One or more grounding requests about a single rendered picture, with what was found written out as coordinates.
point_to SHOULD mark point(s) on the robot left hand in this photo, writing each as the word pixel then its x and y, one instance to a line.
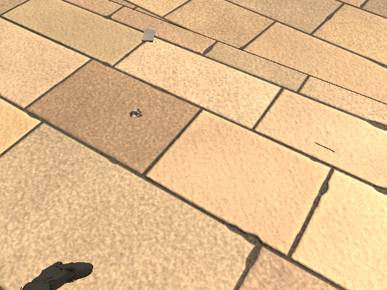
pixel 58 274

